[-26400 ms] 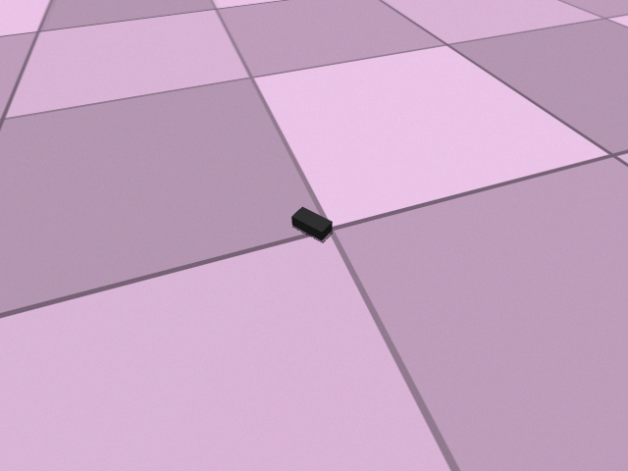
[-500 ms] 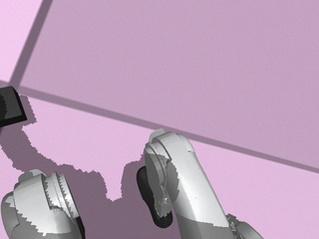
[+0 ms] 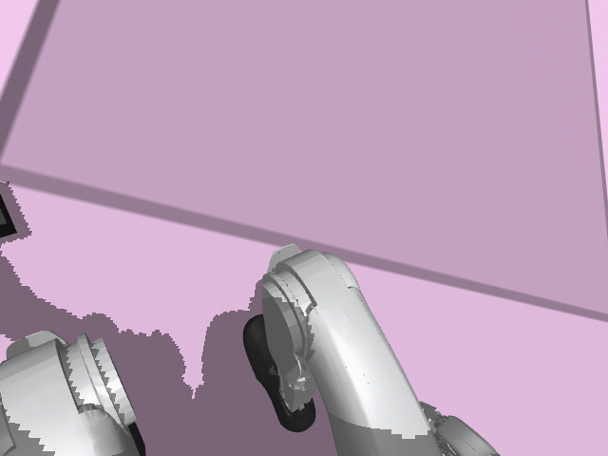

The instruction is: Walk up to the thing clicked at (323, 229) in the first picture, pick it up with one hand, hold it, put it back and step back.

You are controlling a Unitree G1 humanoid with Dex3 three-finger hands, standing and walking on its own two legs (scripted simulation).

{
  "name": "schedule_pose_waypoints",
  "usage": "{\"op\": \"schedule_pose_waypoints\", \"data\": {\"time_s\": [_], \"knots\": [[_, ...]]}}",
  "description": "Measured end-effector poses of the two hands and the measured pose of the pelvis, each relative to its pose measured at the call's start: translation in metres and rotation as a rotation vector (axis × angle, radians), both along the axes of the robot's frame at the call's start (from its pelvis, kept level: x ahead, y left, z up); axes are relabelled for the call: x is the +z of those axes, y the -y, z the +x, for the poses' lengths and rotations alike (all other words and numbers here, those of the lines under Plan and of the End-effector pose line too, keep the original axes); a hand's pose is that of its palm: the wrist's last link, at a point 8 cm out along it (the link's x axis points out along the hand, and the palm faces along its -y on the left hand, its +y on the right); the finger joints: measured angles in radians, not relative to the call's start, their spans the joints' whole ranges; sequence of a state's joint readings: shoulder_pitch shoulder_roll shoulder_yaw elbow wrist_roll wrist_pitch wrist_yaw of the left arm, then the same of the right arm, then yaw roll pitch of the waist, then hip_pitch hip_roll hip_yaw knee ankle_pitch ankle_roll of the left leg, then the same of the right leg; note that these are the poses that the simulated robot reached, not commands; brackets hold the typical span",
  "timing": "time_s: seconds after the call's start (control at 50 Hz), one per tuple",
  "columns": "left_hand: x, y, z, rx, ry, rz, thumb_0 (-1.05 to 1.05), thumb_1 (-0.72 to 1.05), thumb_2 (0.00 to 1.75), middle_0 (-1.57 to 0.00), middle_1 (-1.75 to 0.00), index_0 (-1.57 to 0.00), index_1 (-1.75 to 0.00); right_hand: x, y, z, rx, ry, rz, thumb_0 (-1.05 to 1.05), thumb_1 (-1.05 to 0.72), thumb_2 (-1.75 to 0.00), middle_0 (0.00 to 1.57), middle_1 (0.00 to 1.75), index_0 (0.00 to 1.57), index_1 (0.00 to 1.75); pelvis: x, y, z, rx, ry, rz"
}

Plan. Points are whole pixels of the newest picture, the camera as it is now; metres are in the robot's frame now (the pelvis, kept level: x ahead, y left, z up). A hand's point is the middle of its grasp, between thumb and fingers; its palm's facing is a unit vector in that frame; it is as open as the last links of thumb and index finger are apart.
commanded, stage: rest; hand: left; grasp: from above
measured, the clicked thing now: out of the picture +0.47 +0.31 -0.28
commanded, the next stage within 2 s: open in 0.04 s
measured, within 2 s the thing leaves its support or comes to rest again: neither
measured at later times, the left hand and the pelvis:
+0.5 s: hand out of the picture +0.46 +0.31 -0.24, palm faces -0.44 -0.11 -0.89, open 11.7 cm; pelvis +0.00 +0.00 +0.00, yaw -1 degrees
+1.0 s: hand out of the picture +0.46 +0.32 -0.23, palm faces -0.45 -0.12 -0.88, open 14.1 cm; pelvis +0.00 +0.00 +0.00, yaw -1 degrees
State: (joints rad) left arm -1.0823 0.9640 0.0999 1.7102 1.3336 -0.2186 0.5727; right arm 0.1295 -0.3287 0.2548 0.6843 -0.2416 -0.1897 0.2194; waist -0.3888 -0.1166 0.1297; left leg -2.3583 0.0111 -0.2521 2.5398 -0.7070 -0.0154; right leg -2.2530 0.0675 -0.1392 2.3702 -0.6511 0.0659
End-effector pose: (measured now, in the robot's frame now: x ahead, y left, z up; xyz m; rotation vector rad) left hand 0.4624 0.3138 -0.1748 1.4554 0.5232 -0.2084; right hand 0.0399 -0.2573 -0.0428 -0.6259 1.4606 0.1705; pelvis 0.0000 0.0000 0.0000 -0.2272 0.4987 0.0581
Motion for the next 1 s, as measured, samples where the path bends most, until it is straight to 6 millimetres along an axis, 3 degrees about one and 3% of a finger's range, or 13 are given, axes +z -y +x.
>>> {"op": "schedule_pose_waypoints", "data": {"time_s": [0.28, 0.44, 0.76, 1.0], "knots": [[-0.001, 0.0, 0.0, 0.001, -0.006, 0.0, -0.02, -0.06, 0.54, -0.66, -0.55, -0.64, -0.55, 0.003, -0.006, -0.002, 0.026, 0.015, 0.024, 0.0, -0.9, -0.9, 0.21, 0.3, 0.2, 0.3, 0.0, -0.001, -0.002, -0.003, 0.017, -0.007], [-0.003, 0.002, -0.002, 0.001, 0.0, 0.004, -0.01, -0.13, 0.69, -0.51, -0.69, -0.51, -0.69, 0.006, -0.006, -0.007, 0.028, 0.004, 0.024, 0.0, -0.9, -0.9, 0.21, 0.3, 0.2, 0.3, 0.001, -0.001, -0.004, -0.007, 0.022, -0.008], [-0.002, 0.0, 0.008, 0.012, 0.008, 0.017, 0.0, -0.43, 0.94, -0.18, -0.92, -0.18, -0.93, 0.008, -0.007, -0.003, 0.034, 0.007, 0.032, 0.0, -0.89, -0.9, 0.21, 0.3, 0.2, 0.3, 0.003, -0.001, -0.002, -0.009, 0.012, -0.014], [-0.001, -0.004, 0.005, 0.023, -0.012, 0.008, 0.0, -0.53, 1.04, -0.09, -0.98, -0.07, -1.0, 0.008, -0.005, -0.006, 0.025, 0.002, 0.028, 0.0, -0.89, -0.9, 0.21, 0.3, 0.2, 0.3, 0.003, 0.0, -0.004, -0.007, 0.02, -0.012]]}}
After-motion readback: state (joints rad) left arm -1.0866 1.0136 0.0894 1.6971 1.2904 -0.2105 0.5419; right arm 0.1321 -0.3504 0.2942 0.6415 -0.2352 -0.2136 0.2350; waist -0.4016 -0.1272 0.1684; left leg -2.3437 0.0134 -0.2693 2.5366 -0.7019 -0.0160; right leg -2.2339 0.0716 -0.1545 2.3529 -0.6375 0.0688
